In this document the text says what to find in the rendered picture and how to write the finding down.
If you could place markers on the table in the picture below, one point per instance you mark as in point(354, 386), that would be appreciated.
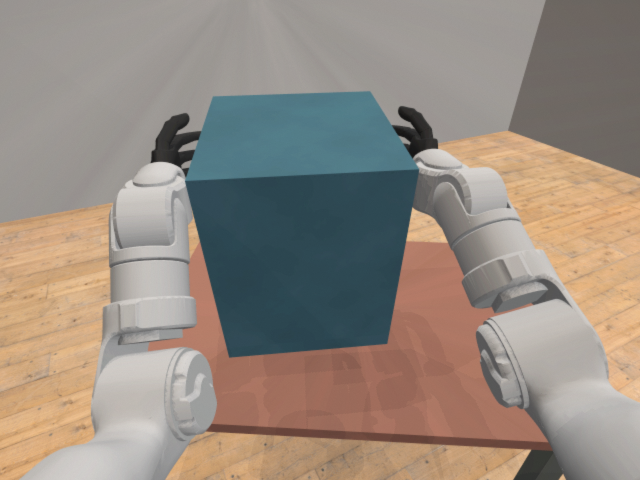
point(425, 385)

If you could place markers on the carton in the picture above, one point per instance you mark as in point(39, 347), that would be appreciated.
point(302, 204)

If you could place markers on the robot right forearm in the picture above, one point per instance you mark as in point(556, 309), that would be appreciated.
point(501, 267)

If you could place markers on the robot right hand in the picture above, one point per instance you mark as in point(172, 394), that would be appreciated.
point(421, 137)

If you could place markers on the robot right upper arm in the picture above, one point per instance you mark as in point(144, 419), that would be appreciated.
point(544, 359)

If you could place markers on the robot left hand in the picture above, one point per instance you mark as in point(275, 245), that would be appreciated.
point(168, 143)

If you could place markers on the robot left upper arm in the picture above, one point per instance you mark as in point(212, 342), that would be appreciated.
point(147, 407)

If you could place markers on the robot left forearm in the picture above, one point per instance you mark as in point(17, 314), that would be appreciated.
point(149, 257)

